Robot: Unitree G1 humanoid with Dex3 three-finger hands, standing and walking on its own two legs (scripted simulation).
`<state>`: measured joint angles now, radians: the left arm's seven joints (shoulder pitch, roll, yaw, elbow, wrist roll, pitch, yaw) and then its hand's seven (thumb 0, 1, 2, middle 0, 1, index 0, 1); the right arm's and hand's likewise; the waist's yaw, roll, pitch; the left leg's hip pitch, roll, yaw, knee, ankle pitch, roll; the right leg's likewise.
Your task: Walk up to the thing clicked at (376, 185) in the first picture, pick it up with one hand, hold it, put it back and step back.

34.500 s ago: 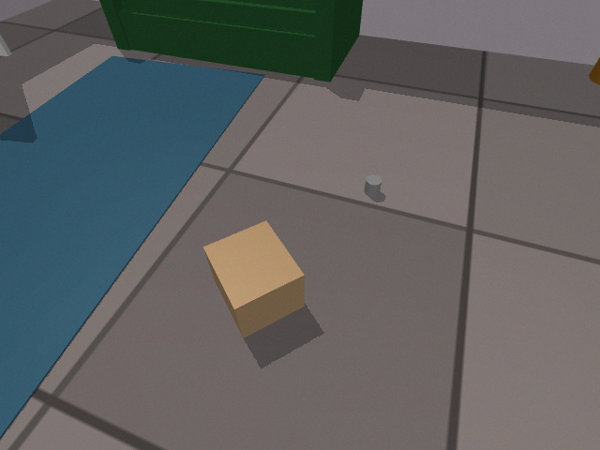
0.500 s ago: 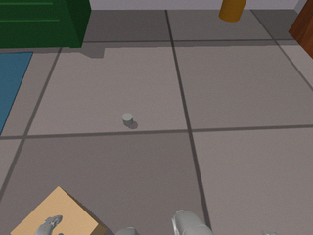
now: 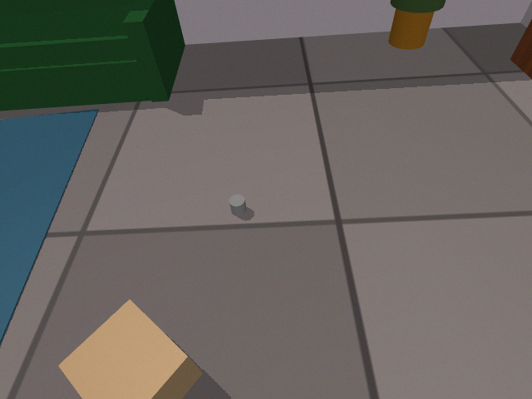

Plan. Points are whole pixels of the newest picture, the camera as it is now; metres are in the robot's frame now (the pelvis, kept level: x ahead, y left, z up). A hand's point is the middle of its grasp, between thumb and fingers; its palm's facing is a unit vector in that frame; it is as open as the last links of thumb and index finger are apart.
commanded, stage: step back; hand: left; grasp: from above
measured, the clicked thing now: (237, 205) +1.05 +0.21 -0.72
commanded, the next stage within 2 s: stand in 0.68 s
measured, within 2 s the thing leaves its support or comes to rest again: neither
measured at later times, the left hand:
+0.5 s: hand out of the picture +0.13 +0.24 -0.13, palm faces +0.03 -0.92 -0.40, open 7.4 cm
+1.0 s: hand out of the picture +0.14 +0.27 -0.14, palm faces +0.02 -0.94 -0.33, open 7.4 cm
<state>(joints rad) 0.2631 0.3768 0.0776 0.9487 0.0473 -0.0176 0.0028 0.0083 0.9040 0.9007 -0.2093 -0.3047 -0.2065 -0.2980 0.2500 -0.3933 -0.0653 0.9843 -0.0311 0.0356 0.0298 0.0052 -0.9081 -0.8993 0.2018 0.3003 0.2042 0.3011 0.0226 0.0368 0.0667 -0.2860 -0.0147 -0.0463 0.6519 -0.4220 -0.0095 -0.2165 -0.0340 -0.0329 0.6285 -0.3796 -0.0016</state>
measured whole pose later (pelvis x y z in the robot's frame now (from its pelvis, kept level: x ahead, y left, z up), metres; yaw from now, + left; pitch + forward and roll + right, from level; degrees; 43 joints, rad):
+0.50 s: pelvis +0.04 -0.02 +0.00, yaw +1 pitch -2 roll +0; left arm 0.15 0.33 0.05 0.99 0.04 -0.04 0.01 0.01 0.91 0.90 -0.21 -0.30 -0.20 -0.30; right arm 0.21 -0.38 -0.05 1.00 -0.01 0.02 0.01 0.00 -0.91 -0.90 0.20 0.30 0.20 0.30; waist 0.02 0.05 0.07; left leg -0.33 -0.03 -0.10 0.87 -0.50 0.00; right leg -0.30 -0.02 -0.06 0.60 -0.27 -0.03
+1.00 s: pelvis +0.07 +0.02 +0.02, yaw +1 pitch -3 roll +0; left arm 0.09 0.35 0.00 1.12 0.01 -0.01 -0.01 0.01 0.91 0.90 -0.20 -0.30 -0.20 -0.30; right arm 0.06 -0.34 -0.01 1.08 0.00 -0.02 0.01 0.00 -0.91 -0.90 0.20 0.30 0.21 0.30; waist 0.02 -0.01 0.07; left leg -0.12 0.01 -0.01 0.42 -0.25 -0.01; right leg -0.15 -0.05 -0.03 0.42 -0.22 0.03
